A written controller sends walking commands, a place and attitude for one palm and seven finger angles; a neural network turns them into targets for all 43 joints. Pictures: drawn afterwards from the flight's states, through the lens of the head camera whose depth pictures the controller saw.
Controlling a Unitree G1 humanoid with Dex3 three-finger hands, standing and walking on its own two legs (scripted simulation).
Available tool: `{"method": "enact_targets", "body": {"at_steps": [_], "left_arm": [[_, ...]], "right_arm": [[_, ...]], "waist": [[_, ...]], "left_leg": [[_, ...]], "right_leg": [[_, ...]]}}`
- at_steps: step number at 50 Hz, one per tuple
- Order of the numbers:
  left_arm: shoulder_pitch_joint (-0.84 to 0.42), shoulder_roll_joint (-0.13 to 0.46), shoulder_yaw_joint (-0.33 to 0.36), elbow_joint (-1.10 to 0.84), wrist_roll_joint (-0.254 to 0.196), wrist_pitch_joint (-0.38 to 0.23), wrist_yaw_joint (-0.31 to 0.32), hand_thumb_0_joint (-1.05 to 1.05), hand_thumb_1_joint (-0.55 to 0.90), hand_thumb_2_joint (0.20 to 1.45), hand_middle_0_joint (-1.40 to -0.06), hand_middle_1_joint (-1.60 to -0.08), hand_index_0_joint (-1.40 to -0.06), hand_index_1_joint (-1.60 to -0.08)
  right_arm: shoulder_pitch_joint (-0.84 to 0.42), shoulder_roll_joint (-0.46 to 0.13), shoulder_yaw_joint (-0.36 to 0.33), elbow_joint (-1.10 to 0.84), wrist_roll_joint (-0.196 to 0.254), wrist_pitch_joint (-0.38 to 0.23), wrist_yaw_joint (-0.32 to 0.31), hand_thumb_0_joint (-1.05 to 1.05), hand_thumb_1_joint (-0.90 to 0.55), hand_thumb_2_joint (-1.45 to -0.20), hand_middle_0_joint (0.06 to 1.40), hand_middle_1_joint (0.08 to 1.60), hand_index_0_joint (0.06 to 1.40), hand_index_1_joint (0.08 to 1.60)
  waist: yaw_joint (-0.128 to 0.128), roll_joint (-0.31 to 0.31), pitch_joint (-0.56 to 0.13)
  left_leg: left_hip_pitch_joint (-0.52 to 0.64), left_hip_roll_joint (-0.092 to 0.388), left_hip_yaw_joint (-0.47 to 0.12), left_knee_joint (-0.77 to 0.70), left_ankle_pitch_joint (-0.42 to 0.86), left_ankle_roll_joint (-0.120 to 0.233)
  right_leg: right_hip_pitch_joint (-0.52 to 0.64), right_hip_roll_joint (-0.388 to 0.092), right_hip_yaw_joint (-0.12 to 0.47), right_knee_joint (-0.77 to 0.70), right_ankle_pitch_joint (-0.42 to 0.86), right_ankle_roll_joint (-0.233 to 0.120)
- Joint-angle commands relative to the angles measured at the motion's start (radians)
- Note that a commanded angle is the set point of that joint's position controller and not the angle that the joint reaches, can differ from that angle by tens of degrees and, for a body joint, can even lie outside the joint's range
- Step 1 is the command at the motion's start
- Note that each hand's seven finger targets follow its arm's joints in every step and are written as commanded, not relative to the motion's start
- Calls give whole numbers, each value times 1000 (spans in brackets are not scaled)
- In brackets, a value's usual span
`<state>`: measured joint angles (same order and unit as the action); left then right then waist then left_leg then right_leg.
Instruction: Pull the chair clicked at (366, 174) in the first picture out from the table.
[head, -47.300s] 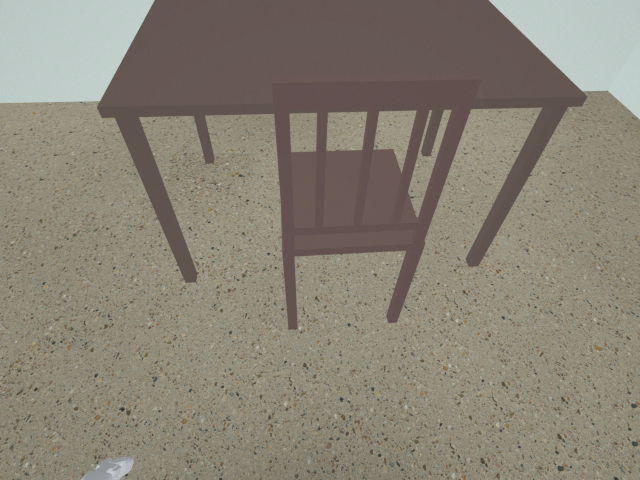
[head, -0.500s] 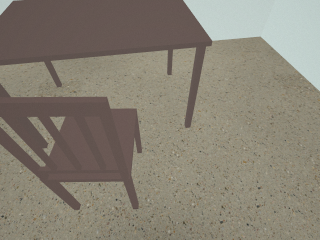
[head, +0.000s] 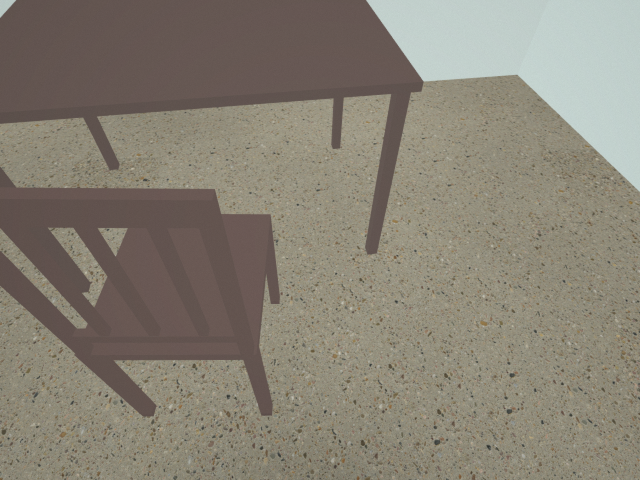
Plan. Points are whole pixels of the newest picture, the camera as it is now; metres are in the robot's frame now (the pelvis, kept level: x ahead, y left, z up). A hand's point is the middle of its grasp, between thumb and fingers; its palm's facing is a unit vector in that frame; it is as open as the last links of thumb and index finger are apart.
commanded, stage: come to a stop and stand still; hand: left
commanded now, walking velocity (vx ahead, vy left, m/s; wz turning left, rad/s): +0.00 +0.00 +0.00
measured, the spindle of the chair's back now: (125, 287) +0.41 +0.35 -0.08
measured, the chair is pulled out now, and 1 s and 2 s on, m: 0.30 0.30 0.30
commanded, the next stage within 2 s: look again from close up in 1.38 s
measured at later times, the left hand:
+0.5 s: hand out of the picture -0.04 +0.22 -0.18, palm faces +0.03 -0.98 -0.18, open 7.4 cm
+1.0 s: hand out of the picture -0.07 +0.19 -0.18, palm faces +0.04 -0.99 -0.12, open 7.4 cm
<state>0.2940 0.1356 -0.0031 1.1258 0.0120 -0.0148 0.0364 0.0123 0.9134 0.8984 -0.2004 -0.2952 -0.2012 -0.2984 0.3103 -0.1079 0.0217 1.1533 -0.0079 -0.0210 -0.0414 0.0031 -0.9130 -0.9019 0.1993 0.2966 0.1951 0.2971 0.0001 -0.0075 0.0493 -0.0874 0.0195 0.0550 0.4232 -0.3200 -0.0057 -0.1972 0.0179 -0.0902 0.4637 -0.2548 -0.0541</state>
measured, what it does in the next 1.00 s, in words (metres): shifts its weight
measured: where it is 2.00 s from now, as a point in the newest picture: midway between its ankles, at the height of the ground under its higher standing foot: outside the picture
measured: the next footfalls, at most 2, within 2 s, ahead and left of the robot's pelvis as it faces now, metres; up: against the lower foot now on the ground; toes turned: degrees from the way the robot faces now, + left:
none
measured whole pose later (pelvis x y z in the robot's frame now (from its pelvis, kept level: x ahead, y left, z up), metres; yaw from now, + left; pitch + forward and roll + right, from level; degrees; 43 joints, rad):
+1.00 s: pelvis -0.04 +0.05 +0.00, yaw +0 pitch -2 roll +0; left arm 0.36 0.10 -0.02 1.11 0.02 -0.01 0.04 0.01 0.91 0.90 -0.20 -0.30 -0.20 -0.30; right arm 0.32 -0.11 0.02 1.10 0.00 -0.02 -0.02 0.00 -0.91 -0.90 0.20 0.30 0.20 0.30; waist 0.00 -0.03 0.04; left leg -0.18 -0.04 0.07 0.45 -0.24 0.07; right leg -0.24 -0.05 -0.07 0.45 -0.18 0.01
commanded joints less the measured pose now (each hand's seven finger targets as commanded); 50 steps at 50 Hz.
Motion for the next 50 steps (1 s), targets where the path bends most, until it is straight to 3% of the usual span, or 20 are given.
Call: {"method": "enact_targets", "body": {"at_steps": [1,3,4,5,6,7,8,9,11,13,14,15,18,21,27,34,40,43,45,50], "left_arm": [[64,94,14,-30,-1,-16,5,0,900,900,-200,-300,-200,-300],[72,92,14,-28,-2,-16,5,0,900,900,-200,-300,-200,-300],[164,137,24,19,6,-35,46,0,900,900,-200,-300,-200,-300],[148,187,29,-5,9,-48,41,0,900,900,-200,-300,-200,-300],[154,169,33,-34,5,-46,38,0,900,900,-200,-300,-200,-300],[128,146,25,-44,9,-42,37,0,900,900,-200,-300,-200,-300],[96,139,17,-53,5,-32,32,0,900,900,-200,-300,-200,-300],[63,126,14,-63,1,-26,28,0,900,900,-200,-300,-200,-300],[25,95,11,-79,-2,-13,21,0,900,900,-200,-300,-200,-300],[29,93,6,-78,4,-4,15,0,900,900,-200,-300,-200,-300],[41,93,5,-75,5,-3,12,0,900,900,-200,-300,-200,-300],[47,97,4,-74,8,-2,11,0,900,900,-200,-300,-200,-300],[58,95,4,-80,9,1,5,0,900,900,-200,-300,-200,-300],[69,92,7,-90,12,7,2,0,900,900,-200,-300,-200,-300],[97,83,7,-91,15,5,0,0,900,900,-200,-300,-200,-300],[125,72,5,-74,10,-7,2,0,900,900,-200,-300,-200,-300],[131,63,0,-55,7,-11,5,0,900,900,-200,-300,-200,-300],[139,56,-2,-47,6,-13,6,0,900,900,-200,-300,-200,-300],[140,57,-2,-45,6,-14,7,0,900,900,-200,-300,-200,-300],[130,55,-1,-41,4,-15,10,0,900,900,-200,-300,-200,-300]], "right_arm": [[98,-87,-16,-7,-4,-9,-3,0,-900,-900,200,300,200,300],[95,-85,-15,-8,-4,-9,-4,0,-900,-900,200,300,200,300],[-46,-132,-34,-84,8,-19,3,0,-900,-900,200,300,200,300],[-11,-111,-27,-135,14,-12,6,0,-900,-900,200,300,200,300],[32,-71,-28,-136,12,-11,2,0,-900,-900,200,300,200,300],[51,-66,-36,-129,14,-10,0,0,-900,-900,200,300,200,300],[59,-70,-36,-118,13,-4,1,0,-900,-900,200,300,200,300],[78,-78,-36,-104,11,-1,3,0,-900,-900,200,300,200,300],[74,-107,-38,-105,-5,0,7,0,-900,-900,200,300,200,300],[29,-116,-32,-120,-7,2,11,0,-900,-900,200,300,200,300],[27,-120,-31,-127,-8,3,13,0,-900,-900,200,300,200,300],[34,-125,-32,-131,-9,3,15,0,-900,-900,200,300,200,300],[43,-147,-36,-145,-12,1,16,0,-900,-900,200,300,200,300],[37,-162,-40,-154,-14,1,19,0,-900,-900,200,300,200,300],[37,-167,-40,-156,-11,2,23,0,-900,-900,200,300,200,300],[68,-142,-36,-124,-7,-2,21,0,-900,-900,200,300,200,300],[84,-121,-31,-94,-3,-4,19,0,-900,-900,200,300,200,300],[85,-114,-26,-85,-2,-9,17,0,-900,-900,200,300,200,300],[82,-108,-26,-78,-1,-9,17,0,-900,-900,200,300,200,300],[81,-99,-23,-62,0,-14,13,0,-900,-900,200,300,200,300]], "waist": [[-1,18,20],[1,15,20],[56,-17,19],[1,-54,-55],[0,-80,-152],[-19,-88,-208],[-23,-97,-203],[-37,-86,-176],[-29,7,-35],[-8,79,88],[-3,72,122],[-3,85,125],[-2,40,100],[5,66,90],[11,25,92],[2,7,50],[-7,-4,61],[-2,22,56],[-1,-3,47],[-1,7,30]], "left_leg": [[-91,94,-69,-73,203,32],[-91,93,-69,-76,193,32],[-177,82,4,182,247,2],[-241,29,3,215,117,-1],[-231,28,-26,197,-55,16],[-199,22,-21,135,-46,11],[-134,17,-13,92,12,5],[-89,29,-33,41,68,8],[-115,94,-87,4,169,30],[-218,105,-132,-63,94,42],[-255,100,-142,-91,19,45],[-268,104,-155,-112,-7,46],[-291,96,-170,-152,-134,50],[-321,108,-196,-199,-214,56],[-343,102,-206,-217,-240,62],[-267,83,-176,-171,-140,60],[-230,80,-157,-150,-66,54],[-232,79,-153,-149,-37,53],[-214,78,-143,-134,4,52],[-183,80,-128,-114,105,50]], "right_leg": [[56,-136,142,-67,259,-13],[55,-137,147,-70,251,-13],[72,-201,198,-33,863,51],[216,-263,209,8,1217,22],[263,-297,232,42,1235,-6],[273,-281,193,63,1179,-50],[215,-255,160,47,991,-49],[134,-227,153,26,709,-39],[-17,-152,130,-29,231,-4],[-53,-122,130,-65,27,6],[-57,-115,132,-76,-22,6],[-52,-113,126,-73,-24,7],[-24,-105,118,-64,-46,12],[-3,-97,86,-36,-36,21],[6,-100,80,-36,-31,25],[-8,-119,109,-69,-14,20],[-30,-126,118,-85,7,18],[-8,-127,119,-77,46,18],[-2,-130,118,-83,64,18],[18,-133,116,-77,117,19]]}}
